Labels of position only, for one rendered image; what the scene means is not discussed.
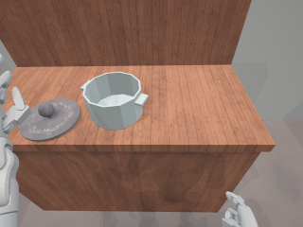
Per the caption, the pot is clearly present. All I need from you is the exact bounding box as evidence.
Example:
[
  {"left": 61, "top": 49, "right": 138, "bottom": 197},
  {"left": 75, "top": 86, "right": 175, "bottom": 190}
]
[{"left": 80, "top": 72, "right": 149, "bottom": 131}]

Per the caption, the lid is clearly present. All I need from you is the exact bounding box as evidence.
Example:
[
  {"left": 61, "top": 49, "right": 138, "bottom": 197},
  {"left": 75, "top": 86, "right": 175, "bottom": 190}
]
[{"left": 18, "top": 98, "right": 80, "bottom": 142}]

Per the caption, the table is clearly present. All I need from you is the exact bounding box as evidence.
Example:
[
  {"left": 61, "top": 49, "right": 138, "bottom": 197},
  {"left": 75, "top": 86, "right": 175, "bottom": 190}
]
[{"left": 0, "top": 0, "right": 276, "bottom": 213}]

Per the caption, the robot left forearm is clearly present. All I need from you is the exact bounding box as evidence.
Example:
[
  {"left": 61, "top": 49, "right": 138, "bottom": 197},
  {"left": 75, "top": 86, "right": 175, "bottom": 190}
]
[{"left": 0, "top": 137, "right": 20, "bottom": 227}]

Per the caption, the right robot hand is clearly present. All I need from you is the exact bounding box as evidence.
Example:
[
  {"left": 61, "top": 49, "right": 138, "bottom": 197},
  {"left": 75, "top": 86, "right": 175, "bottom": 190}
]
[{"left": 222, "top": 191, "right": 258, "bottom": 227}]

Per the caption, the knob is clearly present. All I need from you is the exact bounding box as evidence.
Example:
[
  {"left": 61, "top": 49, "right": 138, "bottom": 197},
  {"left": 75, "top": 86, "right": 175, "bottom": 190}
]
[{"left": 38, "top": 103, "right": 55, "bottom": 117}]

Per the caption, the left robot hand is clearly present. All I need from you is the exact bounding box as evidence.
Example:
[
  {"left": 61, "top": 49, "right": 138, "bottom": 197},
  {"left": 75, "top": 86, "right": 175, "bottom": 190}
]
[{"left": 0, "top": 54, "right": 31, "bottom": 139}]

